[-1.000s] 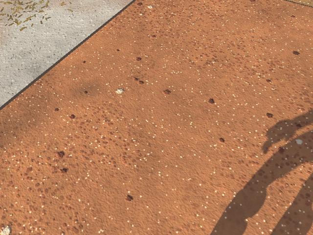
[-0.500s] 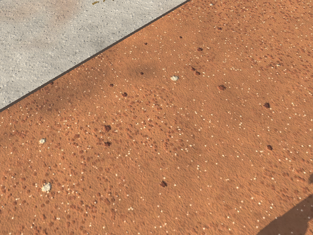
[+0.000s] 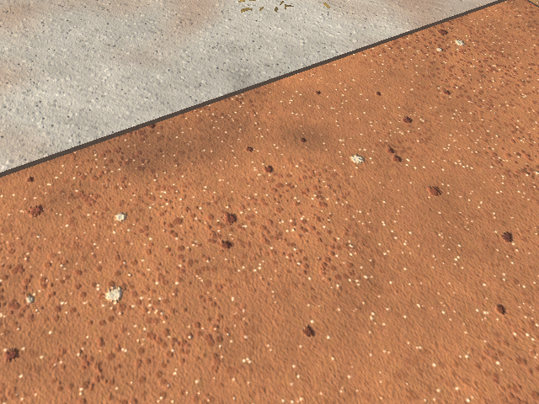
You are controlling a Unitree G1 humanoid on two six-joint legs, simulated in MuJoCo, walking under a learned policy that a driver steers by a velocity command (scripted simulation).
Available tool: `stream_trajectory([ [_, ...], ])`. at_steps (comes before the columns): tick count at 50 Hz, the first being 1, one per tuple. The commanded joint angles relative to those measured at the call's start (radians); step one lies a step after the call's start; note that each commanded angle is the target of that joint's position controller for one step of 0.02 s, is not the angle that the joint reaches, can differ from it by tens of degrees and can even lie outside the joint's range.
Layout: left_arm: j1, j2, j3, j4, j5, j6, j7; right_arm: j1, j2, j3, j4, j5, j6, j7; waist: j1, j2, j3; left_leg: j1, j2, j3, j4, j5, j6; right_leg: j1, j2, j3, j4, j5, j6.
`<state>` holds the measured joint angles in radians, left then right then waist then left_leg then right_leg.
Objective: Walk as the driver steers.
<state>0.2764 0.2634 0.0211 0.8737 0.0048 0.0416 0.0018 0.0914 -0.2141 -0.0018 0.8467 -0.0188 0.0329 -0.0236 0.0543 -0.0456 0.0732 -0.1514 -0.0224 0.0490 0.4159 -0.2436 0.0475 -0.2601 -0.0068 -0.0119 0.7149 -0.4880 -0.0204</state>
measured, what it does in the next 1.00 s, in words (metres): walks ahead: right foot, then left foot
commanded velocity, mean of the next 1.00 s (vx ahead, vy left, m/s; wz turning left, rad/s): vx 0.21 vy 0.00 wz -0.20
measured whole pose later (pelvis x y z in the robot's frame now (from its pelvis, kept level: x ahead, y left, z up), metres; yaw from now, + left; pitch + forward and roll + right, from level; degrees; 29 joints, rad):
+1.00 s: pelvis +0.22 -0.09 -0.01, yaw -13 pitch +0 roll +0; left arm 0.18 0.25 0.02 0.83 0.04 -0.02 0.01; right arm 0.23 -0.26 -0.04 0.86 0.00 -0.03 0.01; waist -0.01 -0.02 0.12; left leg -0.32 -0.13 0.01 0.40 -0.08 0.13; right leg -0.48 0.01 0.04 1.18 -0.38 0.01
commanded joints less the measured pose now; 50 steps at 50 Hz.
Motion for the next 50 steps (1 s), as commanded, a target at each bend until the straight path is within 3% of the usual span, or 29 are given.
stream_trajectory([
  [1, 0.025, 0.134, 0.049, -0.031, 0.01, 0.003, -0.002, 0.018, -0.194, -0.047, -0.039, 0.009, -0.011, -0.022, -0.043, 0.183, -0.06, 0.089, 0.285, -0.139, -0.099, 0.601, 0.164, -0.143, 0.017, 0.037, 0.26, -0.022, 0.017],
  [3, 0.032, 0.11, 0.052, -0.028, 0.009, 0.011, -0.004, 0.02, -0.177, -0.048, -0.046, 0.009, -0.006, -0.022, -0.042, 0.155, -0.067, 0.072, 0.286, -0.097, -0.101, 0.543, 0.17, -0.16, 0.013, 0.029, 0.336, -0.007, 0.036],
  [7, -0.026, 0.083, 0.054, -0.062, 0.01, 0.026, -0.017, 0.032, -0.165, -0.053, -0.044, -0.004, -0.006, -0.025, -0.064, 0.184, -0.041, 0.064, 0.289, -0.075, -0.112, 0.348, 0.174, -0.186, -0.005, -0.002, 0.235, 0.022, 0.054],
  [8, -0.036, 0.074, 0.051, -0.072, 0.011, 0.028, -0.021, 0.036, -0.171, -0.056, -0.042, -0.006, -0.008, -0.023, -0.067, 0.185, -0.046, 0.064, 0.295, -0.071, -0.104, 0.34, 0.175, -0.171, -0.009, -0.01, 0.193, 0.02, 0.051],
  [11, -0.078, 0.08, 0.05, -0.11, 0.017, 0.028, -0.044, 0.065, -0.215, -0.076, -0.044, -0.017, -0.017, -0.005, -0.091, 0.21, -0.072, 0.041, 0.324, -0.112, -0.18, -0.112, 0.17, -0.118, -0.017, -0.046, 0.079, 0.008, 0.016],
  [14, -0.063, 0.097, 0.057, -0.125, 0.009, 0.022, -0.066, 0.04, -0.25, -0.094, -0.063, -0.018, -0.027, 0.014, -0.058, 0.18, -0.046, -0.049, 0.348, -0.121, -0.216, -0.312, 0.138, -0.003, -0.008, -0.073, -0.054, 0.005, -0.041],
  [16, 0.09, 0.085, 0.059, -0.064, 0.008, 0.006, -0.068, -0.005, -0.239, -0.098, -0.075, -0.01, -0.023, 0.018, 0.027, 0.107, -0.044, -0.213, 0.291, -0.022, -0.092, -0.396, 0.077, 0.24, 0.037, -0.104, -0.234, 0.102, -0.087],
  [17, 0.212, 0.122, 0.074, -0.012, 0.015, -0.01, -0.056, -0.014, -0.185, -0.085, -0.084, -0.015, -0.021, 0.024, 0.07, -0.052, -0.042, -0.346, 0.207, 0.088, 0.152, -0.431, 0.027, 0.361, -0.013, 0.034, -0.363, -0.028, -0.121],
  [18, 0.279, 0.249, 0.1, -0.024, 0.018, -0.025, -0.043, -0.08, -0.085, -0.053, -0.158, -0.018, -0.021, 0.035, 0.101, -0.329, -0.018, -0.63, 0.031, 0.165, 0.518, -0.454, -0.041, 0.394, -0.33, 0.605, -0.563, -0.404, -0.237],
  [19, 0.219, 0.22, 0.087, -0.046, 0.022, -0.031, -0.03, -0.152, -0.141, -0.06, -0.183, -0.034, -0.029, 0.036, 0.083, -0.143, 0.076, -0.69, 0.035, -0.035, 0.603, -0.323, -0.035, 0.261, -0.357, 0.71, -0.647, -0.401, -0.28],
  [20, 0.141, 0.203, 0.079, -0.063, 0.016, -0.032, -0.016, -0.109, -0.175, -0.069, -0.172, -0.011, -0.042, 0.048, 0.021, -0.095, 0.107, -0.666, 0.074, -0.062, 0.609, -0.193, -0.033, 0.21, -0.323, 0.62, -0.643, -0.362, -0.267],
  [21, 0.087, 0.183, 0.073, -0.079, 0.008, -0.04, -0.01, -0.044, -0.198, -0.073, -0.139, -0.003, -0.056, 0.058, -0.021, -0.073, 0.109, -0.626, 0.089, -0.063, 0.591, -0.092, -0.037, 0.207, -0.264, 0.525, -0.642, -0.221, -0.234],
  [23, 0.061, 0.157, 0.066, -0.087, 0.003, -0.066, -0.005, 0.019, -0.201, -0.074, -0.092, -0.035, -0.065, 0.063, -0.039, -0.055, 0.053, -0.568, 0.091, -0.05, 0.585, 0.017, -0.05, 0.257, -0.175, 0.38, -0.613, 0.098, -0.199],
  [24, 0.088, 0.148, 0.063, -0.077, 0.0, -0.078, -0.009, 0.027, -0.19, -0.072, -0.09, -0.039, -0.062, 0.064, -0.039, -0.038, 0.02, -0.561, 0.082, -0.046, 0.595, 0.043, -0.053, 0.283, -0.161, 0.347, -0.59, 0.222, -0.195],
  [27, 0.171, 0.155, 0.067, -0.044, -0.005, -0.096, -0.014, -0.016, -0.162, -0.063, -0.11, -0.031, -0.051, 0.062, -0.022, -0.028, 0.002, -0.609, 0.076, -0.032, 0.577, 0.076, -0.073, 0.317, -0.148, 0.313, -0.553, 0.411, -0.202],
  [30, 0.219, 0.121, 0.053, -0.013, 0.002, -0.101, -0.006, -0.081, -0.143, -0.052, -0.127, -0.028, -0.052, 0.069, 0.007, -0.051, 0.025, -0.638, 0.082, 0.01, 0.477, 0.125, -0.08, 0.334, -0.138, 0.254, -0.57, 0.521, -0.192],
  [35, 0.229, 0.104, 0.032, 0.029, 0.015, -0.105, 0.009, -0.153, -0.09, -0.023, -0.153, -0.013, -0.072, 0.074, 0.024, -0.053, 0.043, -0.451, 0.026, 0.091, 0.229, 0.177, -0.024, 0.295, -0.124, 0.109, -0.499, 1.01, -0.132],
  [37, 0.194, 0.114, 0.028, 0.036, 0.017, -0.112, 0.018, -0.062, -0.115, -0.028, -0.123, -0.008, -0.078, 0.062, -0.024, -0.074, 0.0, -0.297, -0.019, 0.088, 0.184, 0.182, 0.022, 0.295, -0.138, 0.086, -0.426, 1.222, -0.1],
  [39, 0.131, 0.141, 0.034, 0.032, 0.024, -0.113, 0.028, 0.182, -0.159, -0.046, -0.037, -0.002, -0.09, 0.046, -0.129, -0.074, -0.103, -0.108, -0.064, 0.053, 0.117, 0.193, 0.06, 0.33, -0.133, 0.069, -0.19, 1.332, -0.069],
  [40, 0.092, 0.158, 0.04, 0.025, 0.014, -0.113, 0.028, 0.307, -0.169, -0.051, 0.004, -0.009, -0.102, 0.037, -0.196, -0.039, -0.153, 0.04, -0.04, 0.028, 0.008, 0.327, 0.073, 0.277, -0.095, 0.033, 0.006, 1.206, -0.054],
  [41, 0.105, 0.123, 0.03, -0.009, 0.006, -0.119, 0.029, 0.406, -0.248, -0.068, 0.018, -0.024, -0.105, 0.025, -0.202, 0.089, -0.261, 0.256, 0.169, -0.192, 0.074, 0.639, 0.122, 0.098, -0.014, -0.011, 0.32, 0.748, -0.034],
  [42, 0.273, 0.03, 0.018, -0.009, -0.022, -0.111, 0.025, 0.35, -0.328, -0.086, -0.001, -0.023, -0.101, 0.032, -0.071, 0.29, -0.382, 0.474, 0.451, -0.629, 0.089, 1.154, 0.342, -0.207, 0.163, 0.011, 0.682, -0.104, 0.007],
  [43, 0.247, 0.101, 0.024, 0.012, 0.02, -0.097, 0.028, 0.285, -0.293, -0.094, -0.016, 0.036, -0.092, 0.041, -0.069, 0.138, -0.405, 0.368, 0.398, -0.639, 0.008, 0.987, 0.356, -0.197, 0.094, 0.11, 0.717, 0.001, -0.003],
  [44, 0.147, 0.12, 0.029, -0.007, 0.027, -0.094, 0.023, 0.19, -0.23, -0.082, -0.042, 0.037, -0.085, 0.038, -0.063, 0.099, -0.246, 0.221, 0.349, -0.508, -0.029, 0.81, 0.335, -0.245, 0.055, 0.097, 0.707, 0.061, 0.0],
  [45, 0.086, 0.12, 0.028, -0.022, 0.035, -0.095, 0.019, 0.144, -0.17, -0.067, -0.052, 0.028, -0.077, 0.037, -0.054, 0.04, -0.159, 0.107, 0.289, -0.433, -0.077, 0.716, 0.299, -0.255, 0.022, 0.088, 0.645, 0.096, 0.001],
  [46, 0.052, 0.118, 0.029, -0.035, 0.037, -0.085, 0.014, 0.144, -0.149, -0.061, -0.049, 0.026, -0.073, 0.03, -0.045, 0.036, -0.116, 0.038, 0.247, -0.383, -0.106, 0.695, 0.271, -0.247, 0.0, 0.086, 0.592, 0.111, 0.008],
  [47, 0.058, 0.103, 0.025, -0.043, 0.039, -0.068, 0.009, 0.149, -0.143, -0.059, -0.038, 0.025, -0.068, 0.025, -0.027, 0.055, -0.106, -0.03, 0.211, -0.337, -0.13, 0.668, 0.248, -0.203, -0.009, 0.081, 0.534, 0.119, 0.02],
  [50, 0.065, 0.065, 0.018, -0.051, 0.033, -0.032, 0.015, 0.166, -0.185, -0.074, -0.035, 0.01, -0.064, 0.03, -0.015, 0.077, -0.134, -0.109, 0.17, -0.298, -0.13, 0.621, 0.225, -0.158, 0.003, 0.056, 0.435, 0.123, 0.049],
])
